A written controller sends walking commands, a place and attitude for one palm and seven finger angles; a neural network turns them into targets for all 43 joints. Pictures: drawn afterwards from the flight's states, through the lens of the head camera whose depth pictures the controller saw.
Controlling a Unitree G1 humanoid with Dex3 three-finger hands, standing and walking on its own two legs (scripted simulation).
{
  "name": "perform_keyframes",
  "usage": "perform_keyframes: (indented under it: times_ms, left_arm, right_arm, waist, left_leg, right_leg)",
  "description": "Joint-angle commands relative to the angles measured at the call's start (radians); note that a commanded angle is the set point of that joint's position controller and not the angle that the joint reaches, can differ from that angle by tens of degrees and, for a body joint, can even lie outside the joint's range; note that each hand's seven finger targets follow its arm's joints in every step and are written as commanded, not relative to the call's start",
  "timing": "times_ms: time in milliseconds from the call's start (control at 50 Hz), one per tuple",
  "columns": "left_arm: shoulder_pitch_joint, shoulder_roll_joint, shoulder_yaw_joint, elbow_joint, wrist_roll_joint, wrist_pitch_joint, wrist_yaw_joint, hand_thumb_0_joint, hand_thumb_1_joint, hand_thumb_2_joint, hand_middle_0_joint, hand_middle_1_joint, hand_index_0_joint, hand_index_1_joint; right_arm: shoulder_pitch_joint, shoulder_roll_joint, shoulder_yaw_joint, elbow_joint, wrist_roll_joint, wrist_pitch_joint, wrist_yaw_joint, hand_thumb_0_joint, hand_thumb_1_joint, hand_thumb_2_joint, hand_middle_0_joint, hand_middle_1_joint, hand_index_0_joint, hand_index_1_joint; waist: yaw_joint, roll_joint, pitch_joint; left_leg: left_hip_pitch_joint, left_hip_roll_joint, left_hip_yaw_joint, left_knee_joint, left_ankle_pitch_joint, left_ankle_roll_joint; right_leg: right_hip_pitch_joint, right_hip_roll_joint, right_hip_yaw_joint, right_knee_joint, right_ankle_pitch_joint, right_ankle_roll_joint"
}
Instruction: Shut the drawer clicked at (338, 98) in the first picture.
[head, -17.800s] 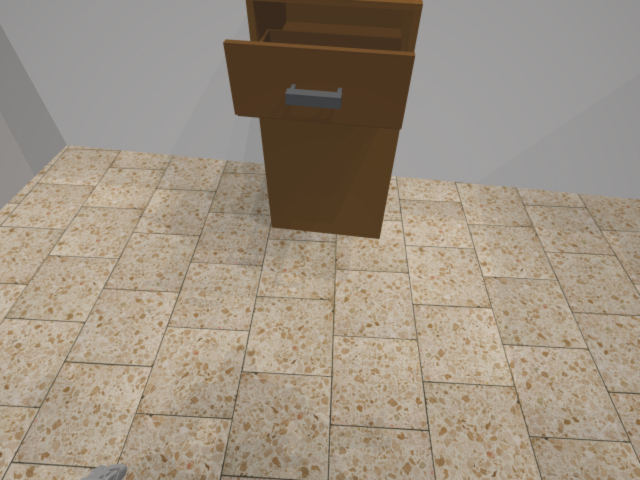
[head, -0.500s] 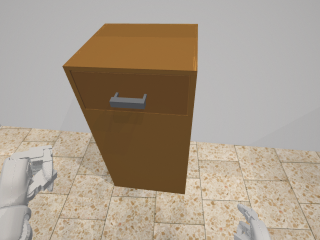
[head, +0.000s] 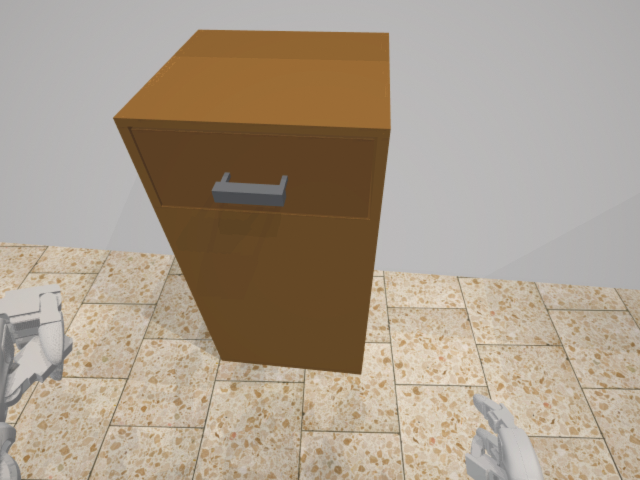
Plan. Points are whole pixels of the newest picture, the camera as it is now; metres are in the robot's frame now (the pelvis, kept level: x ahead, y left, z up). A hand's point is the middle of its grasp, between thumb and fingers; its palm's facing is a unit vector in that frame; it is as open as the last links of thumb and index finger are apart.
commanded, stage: step back with the hand held close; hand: left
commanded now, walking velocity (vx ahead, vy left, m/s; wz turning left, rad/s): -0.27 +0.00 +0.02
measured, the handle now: (252, 186) +0.59 +0.19 +0.03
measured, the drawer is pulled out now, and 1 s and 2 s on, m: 0.00 0.00 0.00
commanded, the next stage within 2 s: stop stepping back and stand still in 1.26 s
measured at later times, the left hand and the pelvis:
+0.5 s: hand (28, 422) +0.13 +0.25 +0.15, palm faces +0.37 -0.80 -0.48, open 3.3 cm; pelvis -0.06 +0.01 -0.01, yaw +0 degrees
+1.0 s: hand out of the picture +0.07 +0.26 +0.16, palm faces +0.37 -0.81 -0.45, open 3.3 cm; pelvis -0.12 +0.02 -0.02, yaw +2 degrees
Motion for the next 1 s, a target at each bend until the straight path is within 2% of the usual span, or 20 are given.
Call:
perform_keyframes:
  times_ms: [0,60,80,160,300,360,420,460,540,600,640,680,720,780,840,880,900,940,960,980]
  left_arm:
    - [0.085,0.143,0.079,-0.188,-0.005,-0.054,0.005,0.000,0.900,0.900,-1.400,-1.600,-1.400,-1.600]
    - [0.109,0.180,0.111,-0.239,-0.004,-0.057,0.014,0.000,0.900,0.900,-1.400,-1.600,-1.400,-1.600]
    - [0.106,0.208,0.132,-0.271,-0.004,-0.060,0.018,0.000,0.900,0.900,-1.400,-1.600,-1.400,-1.600]
    - [0.126,0.212,0.145,-0.297,-0.004,-0.067,0.028,0.000,0.900,0.900,-1.400,-1.600,-1.400,-1.600]
    - [0.103,0.190,0.133,-0.300,0.009,-0.087,0.035,0.000,0.900,0.900,-1.400,-1.600,-1.400,-1.600]
    - [0.087,0.181,0.126,-0.304,0.018,-0.102,0.038,0.000,0.900,0.900,-1.400,-1.600,-1.400,-1.600]
    - [0.076,0.188,0.131,-0.299,0.021,-0.111,0.043,0.000,0.900,0.900,-1.400,-1.600,-1.400,-1.600]
    - [0.074,0.193,0.131,-0.307,0.018,-0.121,0.049,0.000,0.900,0.900,-1.400,-1.600,-1.400,-1.600]
    - [0.070,0.198,0.131,-0.320,0.015,-0.131,0.061,0.000,0.900,0.900,-1.400,-1.600,-1.400,-1.600]
    - [0.084,0.199,0.149,-0.315,0.027,-0.144,0.065,0.000,0.900,0.900,-1.400,-1.600,-1.400,-1.600]
    - [0.092,0.194,0.156,-0.318,0.036,-0.150,0.064,0.000,0.900,0.900,-1.400,-1.600,-1.400,-1.600]
    - [0.099,0.214,0.179,-0.321,0.040,-0.155,0.058,0.000,0.900,0.900,-1.400,-1.600,-1.400,-1.600]
    - [0.096,0.210,0.185,-0.315,0.044,-0.167,0.050,0.000,0.900,0.900,-1.400,-1.600,-1.400,-1.600]
    - [0.071,0.210,0.179,-0.347,0.037,-0.171,0.038,0.000,0.900,0.900,-1.400,-1.600,-1.400,-1.600]
    - [0.065,0.211,0.162,-0.335,0.025,-0.169,0.040,0.000,0.900,0.900,-1.400,-1.600,-1.400,-1.600]
    - [0.052,0.233,0.168,-0.345,0.011,-0.167,0.052,0.000,0.900,0.900,-1.400,-1.600,-1.400,-1.600]
    - [0.062,0.222,0.157,-0.338,0.009,-0.165,0.057,0.000,0.900,0.900,-1.400,-1.600,-1.400,-1.600]
    - [0.065,0.230,0.162,-0.352,0.010,-0.172,0.064,0.000,0.900,0.900,-1.400,-1.600,-1.400,-1.600]
    - [0.070,0.236,0.172,-0.367,0.011,-0.182,0.067,0.000,0.900,0.900,-1.400,-1.600,-1.400,-1.600]
    - [0.081,0.238,0.183,-0.377,0.016,-0.189,0.068,0.000,0.900,0.900,-1.400,-1.600,-1.400,-1.600]
  right_arm:
    - [-0.093,-0.125,-0.066,-0.176,-0.003,-0.007,-0.008,0.000,-0.900,-0.900,0.200,0.300,0.200,0.300]
    - [-0.099,-0.121,-0.076,-0.203,0.004,0.014,-0.012,0.000,-0.900,-0.900,0.200,0.300,0.200,0.300]
    - [-0.106,-0.125,-0.077,-0.210,0.002,0.018,-0.017,0.000,-0.900,-0.900,0.200,0.300,0.200,0.300]
    - [-0.097,-0.117,-0.080,-0.227,0.007,0.025,-0.023,0.000,-0.900,-0.900,0.200,0.300,0.200,0.300]
    - [-0.082,-0.128,-0.083,-0.226,0.007,0.000,-0.028,0.000,-0.900,-0.900,0.200,0.300,0.200,0.300]
    - [-0.070,-0.132,-0.085,-0.227,0.010,-0.016,-0.024,0.000,-0.900,-0.900,0.200,0.300,0.200,0.300]
    - [-0.061,-0.127,-0.085,-0.222,0.008,-0.027,-0.023,0.000,-0.900,-0.900,0.200,0.300,0.200,0.300]
    - [-0.049,-0.123,-0.087,-0.212,0.005,-0.032,-0.020,0.000,-0.900,-0.900,0.200,0.300,0.200,0.300]
    - [-0.054,-0.124,-0.081,-0.202,-0.001,-0.038,-0.024,0.000,-0.900,-0.900,0.200,0.300,0.200,0.300]
    - [-0.065,-0.138,-0.082,-0.207,0.001,-0.050,-0.029,0.000,-0.900,-0.900,0.200,0.300,0.200,0.300]
    - [-0.073,-0.139,-0.084,-0.216,0.008,-0.058,-0.029,0.000,-0.900,-0.900,0.200,0.300,0.200,0.300]
    - [-0.081,-0.135,-0.088,-0.218,0.005,-0.068,-0.029,0.000,-0.900,-0.900,0.200,0.300,0.200,0.300]
    - [-0.073,-0.136,-0.091,-0.214,0.003,-0.074,-0.025,0.000,-0.900,-0.900,0.200,0.300,0.200,0.300]
    - [-0.055,-0.133,-0.097,-0.198,-0.001,-0.077,-0.019,0.000,-0.900,-0.900,0.200,0.300,0.200,0.300]
    - [-0.043,-0.119,-0.101,-0.183,-0.004,-0.062,-0.008,0.000,-0.900,-0.900,0.200,0.300,0.200,0.300]
    - [-0.035,-0.106,-0.099,-0.160,-0.010,-0.044,-0.003,0.000,-0.900,-0.900,0.200,0.300,0.200,0.300]
    - [-0.034,-0.095,-0.095,-0.154,-0.007,-0.035,-0.001,0.000,-0.900,-0.900,0.200,0.300,0.200,0.300]
    - [-0.047,-0.102,-0.097,-0.160,-0.004,-0.026,-0.007,0.000,-0.900,-0.900,0.200,0.300,0.200,0.300]
    - [-0.051,-0.113,-0.097,-0.166,-0.004,-0.029,-0.012,0.000,-0.900,-0.900,0.200,0.300,0.200,0.300]
    - [-0.062,-0.123,-0.096,-0.179,-0.009,-0.039,-0.020,0.000,-0.900,-0.900,0.200,0.300,0.200,0.300]
  waist:
    - [-0.026,-0.021,-0.131]
    - [-0.022,-0.053,-0.179]
    - [-0.015,-0.020,-0.196]
    - [-0.017,-0.012,-0.182]
    - [-0.026,0.037,-0.098]
    - [-0.037,0.005,-0.073]
    - [-0.043,-0.052,-0.052]
    - [-0.049,-0.104,-0.063]
    - [-0.053,-0.064,-0.068]
    - [-0.047,0.041,-0.073]
    - [-0.039,0.102,-0.084]
    - [-0.034,0.092,-0.105]
    - [-0.036,0.085,-0.062]
    - [-0.045,-0.030,-0.106]
    - [-0.056,-0.147,-0.090]
    - [-0.062,-0.185,-0.111]
    - [-0.067,-0.194,-0.123]
    - [-0.071,-0.143,-0.115]
    - [-0.071,-0.078,-0.105]
    - [-0.072,0.044,-0.098]
  left_leg:
    - [-0.012,0.034,-0.051,-0.065,0.310,0.040]
    - [-0.036,0.048,-0.063,-0.056,0.389,0.039]
    - [-0.043,0.047,-0.071,-0.058,0.409,0.040]
    - [-0.112,0.061,-0.080,-0.064,0.371,0.043]
    - [-0.350,0.087,-0.126,-0.143,0.020,0.077]
    - [-0.425,0.081,-0.131,-0.139,-0.163,0.084]
    - [-0.409,0.046,-0.114,-0.078,-0.243,0.074]
    - [-0.331,0.016,-0.101,-0.010,-0.216,0.060]
    - [-0.280,0.030,-0.121,-0.033,-0.201,0.058]
    - [-0.431,0.098,-0.193,-0.168,-0.302,0.089]
    - [-0.550,0.141,-0.229,-0.223,-0.357,0.115]
    - [-0.567,0.145,-0.235,-0.204,-0.273,0.122]
    - [-0.633,0.137,-0.227,-0.185,-0.299,0.125]
    - [-0.536,0.076,-0.169,-0.065,-0.266,0.097]
    - [-0.363,-0.002,-0.110,0.124,-0.240,0.049]
    - [-0.197,-0.037,-0.079,0.243,-0.126,0.015]
    - [-0.151,-0.037,-0.083,0.247,-0.097,0.014]
    - [-0.130,-0.014,-0.117,0.177,-0.133,0.031]
    - [-0.164,0.026,-0.170,0.093,-0.199,0.050]
    - [-0.278,0.099,-0.262,-0.065,-0.285,0.085]
  right_leg:
    - [0.018,-0.081,0.071,-0.007,0.317,-0.004]
    - [0.046,-0.073,0.058,0.046,0.373,0.004]
    - [0.054,-0.070,0.055,0.062,0.384,0.004]
    - [0.056,-0.063,0.059,0.104,0.365,0.008]
    - [0.097,-0.037,0.073,0.165,0.186,0.015]
    - [0.090,-0.044,0.099,0.152,0.121,0.011]
    - [-0.001,-0.074,0.154,0.056,-0.015,-0.003]
    - [-0.097,-0.106,0.194,-0.028,-0.116,-0.022]
    - [-0.159,-0.093,0.160,-0.040,-0.192,-0.018]
    - [-0.002,-0.024,0.099,0.091,-0.131,0.011]
    - [0.122,0.017,0.076,0.232,0.005,0.022]
    - [0.162,0.028,0.086,0.281,0.137,0.024]
    - [0.174,0.029,0.115,0.294,0.162,0.020]
    - [0.081,-0.025,0.207,0.200,0.170,-0.003]
    - [-0.170,-0.139,0.344,-0.013,-0.086,-0.061]
    - [-0.327,-0.214,0.363,-0.094,-0.127,-0.106]
    - [-0.353,-0.217,0.322,-0.090,-0.116,-0.104]
    - [-0.400,-0.166,0.252,-0.054,-0.171,-0.071]
    - [-0.394,-0.120,0.213,-0.002,-0.219,-0.049]
    - [-0.306,-0.040,0.158,0.129,-0.217,-0.019]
